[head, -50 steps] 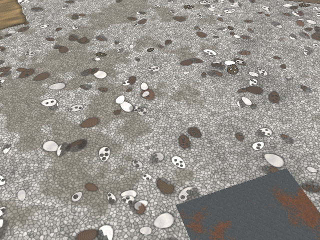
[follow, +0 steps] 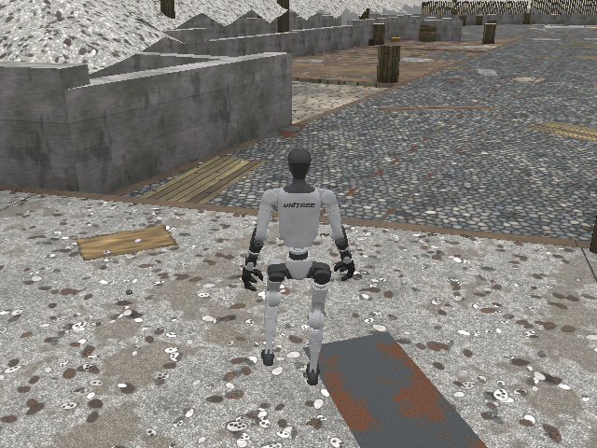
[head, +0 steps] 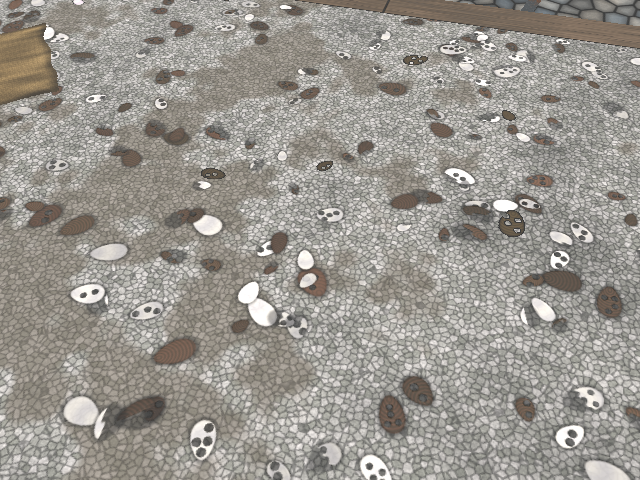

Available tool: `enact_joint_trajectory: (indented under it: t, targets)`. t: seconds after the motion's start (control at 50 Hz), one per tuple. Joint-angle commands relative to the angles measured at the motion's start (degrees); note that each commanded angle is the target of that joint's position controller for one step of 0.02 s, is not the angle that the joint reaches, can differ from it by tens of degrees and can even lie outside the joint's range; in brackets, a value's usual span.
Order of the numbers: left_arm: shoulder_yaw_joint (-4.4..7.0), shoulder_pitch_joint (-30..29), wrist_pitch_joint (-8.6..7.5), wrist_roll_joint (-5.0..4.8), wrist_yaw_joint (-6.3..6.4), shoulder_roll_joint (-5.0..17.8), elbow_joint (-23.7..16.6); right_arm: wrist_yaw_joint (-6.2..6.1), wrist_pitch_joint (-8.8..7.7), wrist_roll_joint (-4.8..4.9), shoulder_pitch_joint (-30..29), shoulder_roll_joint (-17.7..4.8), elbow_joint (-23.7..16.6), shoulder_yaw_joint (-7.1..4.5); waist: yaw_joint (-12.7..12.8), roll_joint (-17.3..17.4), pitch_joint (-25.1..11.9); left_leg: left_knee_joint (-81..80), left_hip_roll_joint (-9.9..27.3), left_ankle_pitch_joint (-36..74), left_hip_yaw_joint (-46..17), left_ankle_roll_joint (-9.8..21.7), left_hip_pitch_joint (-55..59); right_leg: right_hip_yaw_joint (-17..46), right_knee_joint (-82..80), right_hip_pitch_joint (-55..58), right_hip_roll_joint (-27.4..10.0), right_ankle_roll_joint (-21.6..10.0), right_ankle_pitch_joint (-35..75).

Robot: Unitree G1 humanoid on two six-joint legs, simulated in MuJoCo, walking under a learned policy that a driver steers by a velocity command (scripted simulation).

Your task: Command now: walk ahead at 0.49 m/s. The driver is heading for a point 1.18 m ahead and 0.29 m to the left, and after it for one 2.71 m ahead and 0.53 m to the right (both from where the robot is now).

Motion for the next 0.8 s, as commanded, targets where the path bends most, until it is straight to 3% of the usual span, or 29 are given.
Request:
enact_joint_trajectory:
  t: [0.02,0.1,0.16,0.2,0.24,0.26,0.28,0.3,0.32,0.34,0.36,0.38,0.4,0.42,0.46,0.5,0.56,0.64,0.72,0.78,0.8]
  targets:
    - [1.21,-2.4,-0.98,-0.05,1.24,8.0,-3.1,-0.02,0.09,-0.67,0.3,-2.6,-3.0,-0.71,-2.3,-4.7,3.0,-8.6,2.1,9.2,-1.0,-1.5,-3.3,11.9,-12.0,-3.9,-15.8,-9.4,5.2]
    - [1.28,2.4,-0.41,-0.75,2.01,9.4,-2.0,1.06,-0.63,-0.30,-9.0,-1.1,-5.5,0.15,0.9,-4.4,3.5,-23.8,-1.0,19.2,2.1,-1.6,0.0,7.7,-11.8,-1.4,-14.2,-7.3,6.9]
    - [1.41,6.4,0.39,-1.26,2.13,9.7,-0.4,2.07,-0.82,0.21,-13.8,-1.4,-7.4,0.53,2.4,-4.3,4.4,-28.6,-2.0,18.2,1.8,-1.1,-1.4,7.9,-9.7,5.2,-16.4,-7.1,7.4]
    - [1.69,7.5,1.17,-1.33,2.29,10.0,0.3,2.81,-1.10,0.27,-15.6,-2.3,-8.8,0.47,2.1,-4.4,4.4,-30.7,-2.4,14.5,1.3,0.2,-2.6,8.6,-6.9,10.3,-18.6,-6.5,9.9]
    - [2.09,6.9,1.89,-1.26,2.41,10.8,0.2,3.27,-1.35,0.35,-13.8,-3.8,-9.0,0.00,0.2,-5.6,2.7,-32.1,-3.6,9.8,2.1,1.7,1.2,8.7,-3.1,13.4,-19.8,-5.4,17.1]
    - [2.22,5.7,2.23,-1.12,2.39,11.3,-0.2,3.28,-1.46,0.35,-10.2,-5.3,-8.3,-0.66,-2.1,-6.7,0.2,-32.6,-5.3,8.0,3.6,2.7,7.2,7.9,1.4,13.6,-19.1,-4.6,26.5]
    - [1.90,4.8,2.64,-0.80,2.34,10.6,-0.6,3.04,-1.46,0.33,-1.7,-7.5,-5.8,-2.00,-6.4,-6.3,-4.9,-33.5,-7.2,8.3,5.2,4.3,18.5,5.7,11.3,11.6,-16.3,-3.2,34.2]
    - [0.93,5.0,2.67,0.05,2.35,8.6,-1.9,2.54,-1.34,-0.21,9.4,-11.3,-3.1,-3.32,-10.4,-3.2,-13.4,-31.1,-0.9,9.4,-1.6,7.6,36.3,3.3,27.1,1.7,-13.2,-1.4,26.2]
    - [-1.29,12.5,1.45,0.02,1.62,1.1,-2.2,2.56,-0.86,-0.86,15.6,-16.6,-1.2,-4.68,-7.9,11.2,-22.0,-35.7,13.2,-2.4,-28.8,17.0,58.8,1.2,49.9,-22.7,-2.6,3.1,-2.0]
    - [-0.70,10.6,-0.06,-0.82,1.35,4.3,-1.3,2.72,-0.79,-0.67,15.4,-11.2,-1.5,-3.01,-8.9,10.0,-23.5,-43.4,14.8,-6.9,-40.0,16.9,59.3,10.0,57.5,-29.8,-2.1,2.3,-23.8]
    - [0.68,5.0,-1.00,-2.59,1.10,9.2,-3.2,2.62,-0.95,-0.46,10.0,-8.6,-2.2,-2.02,-7.8,7.2,-14.2,-44.3,13.1,-6.8,-31.5,13.8,51.7,10.3,60.2,-34.5,-5.5,1.1,-20.8]
    - [0.72,1.5,-1.32,-2.86,1.38,9.4,-4.1,2.55,-1.01,-0.60,4.6,-7.1,-3.6,-1.48,-6.1,3.0,-8.7,-45.7,11.1,-1.7,-23.7,12.4,42.8,8.4,58.1,-33.5,-8.8,0.8,-15.3]
    - [0.98,-0.4,-1.11,-2.03,1.78,8.7,-4.3,2.78,-1.12,-0.96,1.4,-5.4,-3.9,-1.02,-4.6,0.3,-4.6,-47.8,8.7,3.4,-18.0,11.6,35.1,7.6,54.3,-31.5,-10.8,1.1,-11.4]
    - [1.22,0.5,-0.37,-1.48,2.02,7.7,-4.1,2.93,-1.43,-1.42,-0.1,-4.3,-3.9,-0.65,-2.6,1.6,-3.4,-49.6,6.7,6.4,-13.9,10.7,30.3,7.9,51.1,-27.6,-12.6,1.3,-8.5]
    - [0.98,2.2,1.08,-1.12,2.13,5.0,-3.4,3.16,-1.72,-1.31,0.2,-4.0,-3.1,-0.63,-1.1,1.9,-2.6,-52.3,5.0,10.1,-9.7,11.2,26.1,7.2,48.3,-24.4,-13.0,2.2,-6.4]
    - [1.11,-0.1,1.74,-0.77,2.31,4.9,-4.5,2.70,-1.92,-1.23,2.1,-5.6,-1.9,-1.03,-0.9,1.2,-1.0,-53.8,4.8,13.9,-7.1,12.0,25.6,6.8,44.2,-27.2,-13.5,3.2,-2.9]
    - [1.24,-6.7,1.53,-0.26,2.20,4.8,-7.0,1.62,-1.39,-1.04,5.0,-6.4,-0.5,-1.23,-2.4,0.4,0.7,-54.8,4.1,15.4,-4.3,11.4,27.7,6.4,33.6,-31.4,-13.4,4.5,5.9]
    - [0.61,-14.9,0.86,-0.65,1.39,3.6,-9.2,0.85,-0.94,-0.46,8.5,-7.3,1.0,-1.33,-4.9,0.6,2.4,-55.7,2.6,12.8,-0.7,9.8,28.4,3.9,20.1,-28.1,-10.8,4.6,15.0]
    - [0.34,-20.4,0.38,-1.13,0.23,4.1,-11.6,0.58,0.08,-0.01,12.1,-7.7,3.4,-1.67,-6.1,0.5,4.2,-53.2,5.8,13.8,-1.1,9.6,36.2,4.3,14.7,-30.1,-9.9,3.2,12.7]
    - [0.85,-19.5,-0.13,-1.24,-0.61,5.9,-12.3,0.20,1.00,0.19,11.4,-8.5,3.8,-2.24,-4.1,1.3,2.8,-48.6,8.0,21.1,-1.7,8.3,41.1,3.9,12.5,-27.2,-8.7,1.1,6.4]
    - [1.43,-16.5,-0.25,-1.23,-0.63,7.1,-11.6,0.15,1.28,0.16,10.3,-9.0,3.5,-2.40,-2.2,2.2,0.8,-45.0,7.6,29.4,-1.1,7.7,41.4,2.5,12.2,-22.0,-7.2,0.2,4.5]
